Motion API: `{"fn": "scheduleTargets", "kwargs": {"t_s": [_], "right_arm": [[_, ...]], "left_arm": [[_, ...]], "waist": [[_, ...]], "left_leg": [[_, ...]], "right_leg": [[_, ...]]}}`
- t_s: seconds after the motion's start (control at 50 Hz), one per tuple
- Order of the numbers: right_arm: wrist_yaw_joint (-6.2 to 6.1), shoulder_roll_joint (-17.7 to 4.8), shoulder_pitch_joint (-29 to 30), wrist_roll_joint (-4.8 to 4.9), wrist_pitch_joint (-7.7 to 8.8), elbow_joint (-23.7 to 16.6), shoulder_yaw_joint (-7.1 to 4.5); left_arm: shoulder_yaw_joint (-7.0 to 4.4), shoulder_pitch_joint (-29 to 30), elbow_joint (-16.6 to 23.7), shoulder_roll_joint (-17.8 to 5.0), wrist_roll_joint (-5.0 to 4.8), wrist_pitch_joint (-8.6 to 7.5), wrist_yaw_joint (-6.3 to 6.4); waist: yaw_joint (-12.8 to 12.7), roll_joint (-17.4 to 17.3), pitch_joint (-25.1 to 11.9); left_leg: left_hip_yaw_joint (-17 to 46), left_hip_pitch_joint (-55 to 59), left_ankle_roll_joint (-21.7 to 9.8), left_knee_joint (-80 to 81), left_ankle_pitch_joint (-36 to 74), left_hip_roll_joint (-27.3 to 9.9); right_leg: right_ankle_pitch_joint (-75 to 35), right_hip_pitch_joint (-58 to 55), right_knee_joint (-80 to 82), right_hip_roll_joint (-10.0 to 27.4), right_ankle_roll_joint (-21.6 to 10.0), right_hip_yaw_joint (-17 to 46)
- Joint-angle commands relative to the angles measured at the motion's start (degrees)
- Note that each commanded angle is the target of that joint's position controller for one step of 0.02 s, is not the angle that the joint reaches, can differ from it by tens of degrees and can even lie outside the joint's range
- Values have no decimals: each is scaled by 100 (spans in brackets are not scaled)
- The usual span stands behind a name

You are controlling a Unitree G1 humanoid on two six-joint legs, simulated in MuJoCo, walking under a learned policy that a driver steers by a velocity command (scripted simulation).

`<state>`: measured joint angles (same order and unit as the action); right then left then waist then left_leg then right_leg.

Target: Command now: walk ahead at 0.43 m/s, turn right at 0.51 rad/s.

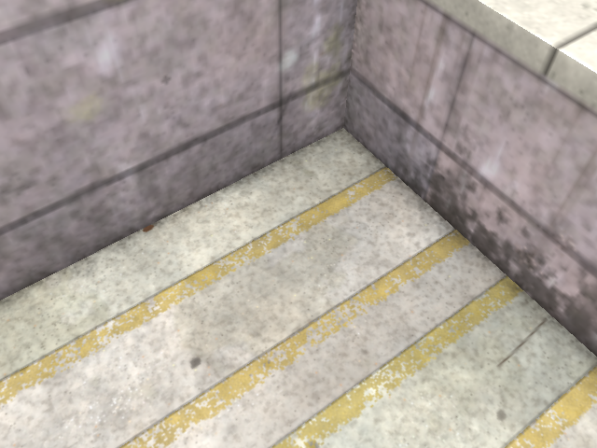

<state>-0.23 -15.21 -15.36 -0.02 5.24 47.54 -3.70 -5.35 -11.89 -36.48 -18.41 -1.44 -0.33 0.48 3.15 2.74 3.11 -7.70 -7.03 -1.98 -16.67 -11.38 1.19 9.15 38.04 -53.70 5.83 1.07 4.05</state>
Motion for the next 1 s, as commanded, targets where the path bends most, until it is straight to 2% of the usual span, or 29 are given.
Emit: {"fn": "scheduleTargets", "kwargs": {"t_s": [0.02, 0.06, 0.08, 0.12, 0.14, 0.16, 0.18, 0.2, 0.22, 0.24, 0.26, 0.28, 0.3, 0.34, 0.36, 0.4, 0.46, 0.5, 0.52, 0.54, 0.56, 0.58, 0.6, 0.62, 0.68, 0.78, 0.84, 1.0], "right_arm": [[-41, -971, 427, 8, 76, -304, -211], [-51, -1084, 239, 44, 23, -171, -233], [-34, -1126, 216, 72, -6, -115, -241], [-15, -1253, 162, 153, -51, -47, -284], [-20, -1331, 258, 163, -99, -39, -309], [-53, -1316, 393, 191, -173, -96, -294], [-55, -1117, 336, 176, -212, -92, -221], [-49, -801, 215, -74, -198, -252, -72], [79, -344, -797, -165, -157, -192, 167], [121, -933, -631, -13, -201, 106, 15], [132, -1029, -48, 152, -255, -84, -22], [95, -871, 172, 125, -300, -110, 22], [46, -861, 219, 57, -378, -71, 13], [-31, -725, -88, 34, -570, 99, 50], [-72, -671, -199, 9, -614, 159, 65], [-128, -610, -100, -40, -658, 192, 94], [-131, -611, 196, -52, -682, 172, 105], [-88, -535, 185, -119, -653, 223, 128], [-70, -582, 213, -186, -636, 214, 136], [-77, -830, 311, -193, -609, 123, 118], [-95, -1079, 596, -100, -596, 157, 68], [-69, -804, 717, -89, -559, 156, 112], [-53, -638, 740, -133, -511, 190, 168], [-44, -626, 776, -149, -465, 224, 183], [-46, -600, 566, -79, -365, 362, 211], [-75, -566, 460, -60, -405, 521, 239], [-92, -586, 507, -26, -426, 580, 242], [-85, -514, 541, -26, -462, 773, 281]], "left_arm": [[27, 316, 492, -58, 38, -143, -105], [52, 584, 591, 3, 33, -199, -181], [52, 580, 602, 23, 63, -188, -205], [29, 602, 663, -79, 76, -207, -277], [-33, 448, 629, -203, 57, -220, -289], [-119, 147, 516, -422, 84, -242, -290], [-234, -322, 355, -672, 145, -260, -233], [-298, -834, 319, -1104, 240, -253, -126], [-136, -444, 494, -1166, 318, -237, -93], [-39, -541, 523, -655, 261, -181, -124], [36, -250, 462, -525, 198, -176, -164], [70, 19, 368, -417, 130, -180, -160], [92, 290, 353, -372, 134, -171, -150], [54, 617, 292, -477, 278, -162, -125], [58, 747, 256, -446, 299, -182, -113], [81, 812, 127, -365, 289, -217, -88], [122, 778, -109, -301, 256, -182, -39], [193, 853, -223, -161, 216, -142, -29], [249, 683, -339, -14, 236, -142, -34], [275, 502, -426, 43, 287, -138, -31], [261, 121, -474, 63, 300, -121, -27], [258, 342, -511, -45, 315, -100, 16], [217, 473, -518, -150, 265, -83, 52], [212, 471, -577, -141, 242, -61, 93], [205, 375, -752, -157, 238, -54, 114], [209, 323, -1072, -133, 181, -84, 120], [209, 277, -1261, -175, 178, -70, 159], [233, 205, -1702, -242, 153, -16, 243]], "waist": [[-67, -685, -95], [-17, -632, -189], [-22, -680, -239], [-107, -703, -385], [-263, -785, -488], [-497, -679, -679], [-714, -408, -966], [-809, 336, -1634], [-237, 1388, -2610], [-646, 490, -2919], [-625, 365, -2106], [-459, 45, -1570], [-312, 33, -1225], [-52, 229, -1065], [14, 317, -1056], [-31, 394, -1082], [-143, 460, -1014], [-32, 383, -862], [-53, 251, -746], [-218, -124, -537], [-626, -915, -364], [-466, -1034, -255], [-429, -995, -177], [-437, -945, -178], [-347, -710, -285], [-267, -429, -456], [-265, -271, -476], [-300, -320, -424]], "left_leg": [[517, 127, -807, 694, 2263, -1377], [238, 230, -743, 483, 3048, -1326], [174, 369, -725, 358, 3256, -1396], [273, 622, -639, -24, 3365, -1551], [262, 707, -572, -373, 3631, -1541], [172, 723, -437, -980, 3856, -1388], [5, 461, -236, -1859, 3685, -1122], [-93, -723, 66, -3422, 1543, -753], [386, -2342, 361, -4993, -3032, -158], [1149, -2264, 394, -5306, -2950, -352], [1066, -2640, 392, -5250, -2653, -523], [1027, -2687, 426, -4811, -2375, -676], [1034, -2413, 496, -4415, -2098, -765], [877, -1470, 609, -4021, -1529, -643], [841, -1225, 641, -3719, -1406, -600], [850, -943, 626, -3116, -1036, -575], [828, -609, 532, -2341, -500, -521], [687, -106, 397, -1463, 85, -391], [817, 56, 305, -1095, 432, -483], [1283, -44, 123, -768, 802, -891], [1373, -690, -139, -713, -34, -1029], [1386, -1312, -151, -433, -1116, -873], [1338, -1511, -34, -323, -1427, -774], [1271, -1521, 67, -339, -1241, -701], [1139, -1060, 150, -598, -361, -600], [1046, -650, 92, -804, 440, -511], [1031, -567, 59, -861, 692, -485], [955, -546, 39, -846, 888, -397]], "right_leg": [[-795, -160, 935, -2, -19, -165], [-1048, -587, 1474, -190, -64, -395], [-1010, -690, 1631, -237, -134, -447], [-701, -945, 1953, -313, -338, -405], [-560, -1196, 2093, -440, -474, -515], [-662, -1730, 2507, -605, -620, -548], [-1620, -2606, 2919, -714, -787, -617], [-4392, -4174, 2464, 406, -1178, 591], [-5643, -5693, 2352, 2006, -2403, 2577], [-4743, -5275, 2590, 1750, -2296, 2409], [-4272, -4758, 2744, 1387, -2021, 1699], [-3512, -4076, 2936, 1051, -1718, 1347], [-2979, -3381, 3177, 901, -1570, 1114], [-2563, -2291, 3566, 712, -1538, 728], [-2432, -2070, 3641, 651, -1547, 583], [-1881, -1955, 3703, 583, -1492, 444], [-395, -1886, 3760, 535, -1345, 485], [912, -1641, 3653, 285, -1030, 395], [1369, -1545, 3561, 89, -750, 328], [1672, -1498, 3235, -181, -469, 174], [1430, -1782, 3181, -509, -275, -160], [977, -2349, 2951, -564, -184, -267], [737, -2549, 2831, -544, -210, -266], [574, -2642, 2787, -496, -258, -238], [110, -2560, 2818, -427, -300, -153], [-481, -2616, 2742, -397, -227, -185], [-693, -2675, 2676, -406, -184, -203], [-792, -2789, 2655, -375, -145, -226]]}}
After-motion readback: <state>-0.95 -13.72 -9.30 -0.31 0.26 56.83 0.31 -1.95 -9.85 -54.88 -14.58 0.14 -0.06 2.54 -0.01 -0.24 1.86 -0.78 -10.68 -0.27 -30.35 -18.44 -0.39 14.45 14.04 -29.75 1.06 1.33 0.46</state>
